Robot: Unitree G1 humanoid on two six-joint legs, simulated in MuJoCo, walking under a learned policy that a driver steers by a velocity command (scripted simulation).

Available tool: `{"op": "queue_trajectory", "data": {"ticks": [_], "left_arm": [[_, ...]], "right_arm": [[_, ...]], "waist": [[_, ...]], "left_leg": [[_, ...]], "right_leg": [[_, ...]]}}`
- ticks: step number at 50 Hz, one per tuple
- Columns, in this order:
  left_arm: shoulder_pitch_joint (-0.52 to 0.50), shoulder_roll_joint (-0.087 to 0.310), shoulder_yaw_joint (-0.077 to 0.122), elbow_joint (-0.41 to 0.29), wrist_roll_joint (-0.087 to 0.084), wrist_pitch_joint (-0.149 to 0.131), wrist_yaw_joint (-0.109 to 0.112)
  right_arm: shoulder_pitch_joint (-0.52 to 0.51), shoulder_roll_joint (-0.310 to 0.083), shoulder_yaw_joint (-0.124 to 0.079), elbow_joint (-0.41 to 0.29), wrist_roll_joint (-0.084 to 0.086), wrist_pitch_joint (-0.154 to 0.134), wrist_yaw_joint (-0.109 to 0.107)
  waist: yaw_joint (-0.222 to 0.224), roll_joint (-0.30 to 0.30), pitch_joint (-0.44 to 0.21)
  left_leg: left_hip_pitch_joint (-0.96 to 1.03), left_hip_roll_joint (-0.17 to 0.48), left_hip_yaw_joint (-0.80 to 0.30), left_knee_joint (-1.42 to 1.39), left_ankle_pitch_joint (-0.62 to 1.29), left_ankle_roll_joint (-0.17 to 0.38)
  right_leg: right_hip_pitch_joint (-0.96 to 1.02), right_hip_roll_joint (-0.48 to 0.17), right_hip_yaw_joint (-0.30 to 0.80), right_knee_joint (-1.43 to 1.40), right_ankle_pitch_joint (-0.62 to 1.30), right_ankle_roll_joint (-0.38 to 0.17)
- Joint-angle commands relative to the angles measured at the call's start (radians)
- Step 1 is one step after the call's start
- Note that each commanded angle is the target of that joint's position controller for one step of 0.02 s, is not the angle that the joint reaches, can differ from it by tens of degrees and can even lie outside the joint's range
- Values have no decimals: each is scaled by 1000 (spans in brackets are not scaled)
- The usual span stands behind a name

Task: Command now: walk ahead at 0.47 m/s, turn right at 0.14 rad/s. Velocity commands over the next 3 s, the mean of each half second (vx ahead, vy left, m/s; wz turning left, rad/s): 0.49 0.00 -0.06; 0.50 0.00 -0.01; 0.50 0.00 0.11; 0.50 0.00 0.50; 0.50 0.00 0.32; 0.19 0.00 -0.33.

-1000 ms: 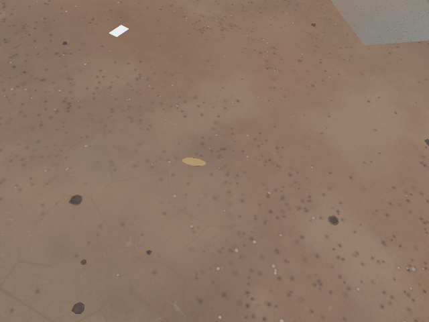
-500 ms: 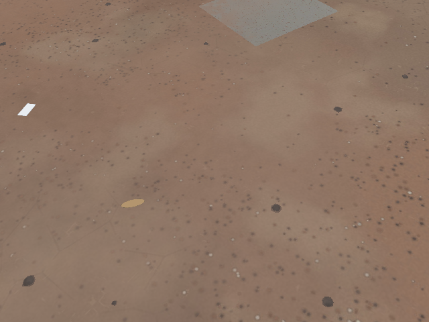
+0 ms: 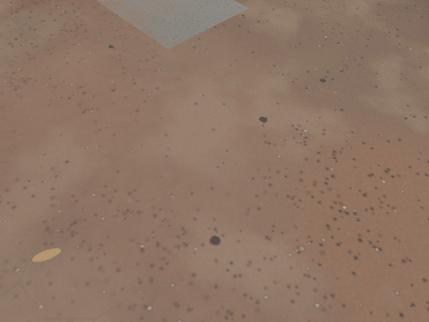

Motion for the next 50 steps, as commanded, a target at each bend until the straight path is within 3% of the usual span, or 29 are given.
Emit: {"op": "queue_trajectory", "data": {"ticks": [1,4,8,10,11,12,13,14,15,16,17,19,21,23,26,31,35,37,38,39,40,41,42,43,44,45,47,50], "left_arm": [[-88,34,-4,-83,7,-6,-12],[-226,-8,-30,-124,-3,-10,-21],[-273,19,-29,-135,-8,-10,-10],[-203,43,-18,-110,-2,-14,4],[-94,60,-8,-72,0,-20,12],[55,89,6,-22,9,-30,23],[214,166,28,3,29,-33,38],[212,234,46,2,27,-24,44],[163,175,42,2,-23,-17,39],[81,123,27,2,-30,-20,40],[41,81,18,5,-24,-29,36],[20,43,7,24,-26,-42,40],[53,44,7,49,-31,-59,39],[80,61,12,72,-39,-67,39],[133,55,10,103,-39,-62,39],[218,62,7,152,-35,-59,42],[263,73,7,189,-24,-52,54],[236,87,10,196,-20,-50,61],[219,97,12,197,-17,-49,63],[203,102,14,199,-18,-44,62],[194,90,8,190,-24,-44,62],[249,10,-11,152,-51,-47,55],[298,28,3,167,-46,-48,51],[222,73,17,156,-28,-44,52],[153,59,14,139,-25,-49,46],[127,31,11,136,-27,-46,42],[144,0,5,145,-7,-21,31],[91,-15,4,126,-6,-3,18]], "right_arm": [[35,-111,-21,-15,10,-23,3],[57,-114,-18,14,11,-21,3],[96,-153,-24,53,11,-16,-4],[90,-165,-25,66,8,-8,-11],[87,-170,-25,73,6,-1,-13],[91,-166,-21,74,8,5,-14],[97,-122,-7,41,8,5,-13],[214,-19,10,21,31,10,-7],[119,-146,-21,29,4,18,-18],[41,-136,-22,4,9,11,-12],[11,-113,-15,2,9,5,-8],[34,-91,-11,21,-12,28,4],[27,-70,-9,24,-18,47,16],[-38,-67,-10,7,-23,57,23],[-177,-70,-8,-36,-20,58,25],[-349,-49,10,-88,-11,48,24],[-426,-66,10,-122,-10,40,19],[-381,-78,5,-113,-11,33,13],[-307,-91,-3,-90,-12,29,6],[-167,-108,-15,-42,-15,21,-3],[14,-148,-32,15,-30,11,-15],[141,-255,-61,33,-53,8,-25],[116,-263,-65,40,-22,22,-13],[-1,-214,-58,26,5,27,-8],[-81,-141,-40,13,8,22,-4],[-115,-98,-28,18,3,15,-3],[-111,-61,-15,47,1,0,-6],[-38,-89,-23,89,9,-21,-4]], "waist": [[7,157,47],[-17,156,63],[-13,144,68],[27,144,23],[74,138,-37],[135,118,-120],[185,11,-243],[103,-205,-344],[119,-35,-260],[81,-17,-116],[56,11,-53],[1,-3,-21],[-13,-1,-21],[-13,3,13],[14,13,56],[63,10,75],[76,4,91],[40,-4,72],[5,-14,32],[-57,0,-41],[-126,28,-142],[-127,194,-276],[-85,286,-332],[-42,166,-167],[-24,100,-55],[5,80,5],[45,113,23],[53,112,29]], "left_leg": [[75,237,-171,-167,374,138],[22,193,-86,-174,449,120],[82,253,-91,-152,566,108],[149,258,-71,-22,809,88],[156,243,-52,119,896,75],[75,209,-23,313,827,58],[-109,162,12,612,471,46],[-434,-20,11,960,-301,13],[-517,21,-102,1006,-252,30],[-536,64,-105,967,-153,36],[-504,95,-97,912,-102,34],[-413,128,-87,833,-74,14],[-395,130,-69,799,-58,-2],[-454,146,-51,752,-1,-19],[-547,161,-27,639,111,-42],[-532,128,20,398,232,-37],[-530,97,30,295,183,6],[-441,63,43,251,108,39],[-339,30,54,235,68,57],[-178,-2,67,180,78,79],[82,62,-1,161,94,115],[367,345,-386,128,-32,199],[428,464,-755,-20,-6,281],[291,424,-621,-38,-66,258],[146,386,-487,-74,-43,236],[45,334,-387,-114,11,199],[-53,268,-262,-150,136,157],[-51,247,-185,-180,262,165]], "right_leg": [[-184,-53,-46,-75,81,25],[-82,-48,-110,-315,193,33],[35,-21,-129,-464,212,-6],[134,20,-139,-502,145,-38],[259,49,-148,-542,131,-60],[464,37,-129,-575,139,-88],[694,-194,119,-592,-10,-136],[881,-459,619,-705,-54,-266],[796,-400,621,-752,-66,-244],[663,-354,442,-773,8,-215],[554,-306,338,-804,140,-192],[432,-232,203,-846,251,-148],[405,-214,154,-881,318,-154],[401,-201,113,-925,306,-159],[430,-177,66,-956,334,-150],[509,-168,11,-939,453,-129],[637,-215,16,-892,554,-129],[668,-224,-2,-814,741,-112],[669,-219,-14,-727,882,-98],[649,-193,-38,-564,944,-82],[504,-153,-65,-342,781,-64],[200,-33,-127,20,321,-26],[-3,99,-31,241,-262,-21],[-79,19,31,278,-188,-32],[-80,-22,19,232,-109,-32],[-47,-60,8,163,-64,-31],[38,-86,-4,88,-26,-10],[-6,-99,-37,28,37,16]]}}
Next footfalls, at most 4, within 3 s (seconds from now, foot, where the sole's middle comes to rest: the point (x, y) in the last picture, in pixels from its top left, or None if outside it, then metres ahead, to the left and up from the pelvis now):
0.24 right None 0.32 -0.10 -0.78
0.80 left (185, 279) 0.63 0.07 -0.78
1.34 right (236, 203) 0.93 -0.11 -0.78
1.88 left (180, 153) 1.17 0.11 -0.78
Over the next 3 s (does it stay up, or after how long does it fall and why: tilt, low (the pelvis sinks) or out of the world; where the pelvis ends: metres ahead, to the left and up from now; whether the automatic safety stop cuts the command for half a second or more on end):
stays up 1.49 0.20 -0.01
